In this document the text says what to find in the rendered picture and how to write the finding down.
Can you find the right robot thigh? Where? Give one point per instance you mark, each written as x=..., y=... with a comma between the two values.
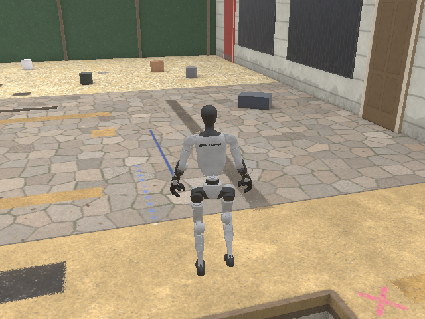
x=228, y=194

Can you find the right robot forearm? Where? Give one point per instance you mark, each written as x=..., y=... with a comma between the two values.
x=244, y=173

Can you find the right robot upper arm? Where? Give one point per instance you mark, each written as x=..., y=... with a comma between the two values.
x=235, y=150

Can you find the right robot hand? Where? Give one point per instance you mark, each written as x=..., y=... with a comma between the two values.
x=249, y=185

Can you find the left robot forearm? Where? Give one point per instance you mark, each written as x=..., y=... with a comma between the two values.
x=177, y=175

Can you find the left robot hand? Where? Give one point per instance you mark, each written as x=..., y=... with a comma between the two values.
x=176, y=187

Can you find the humanoid robot head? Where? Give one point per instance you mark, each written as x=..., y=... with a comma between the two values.
x=209, y=115

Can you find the left robot upper arm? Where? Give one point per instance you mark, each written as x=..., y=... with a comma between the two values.
x=185, y=152

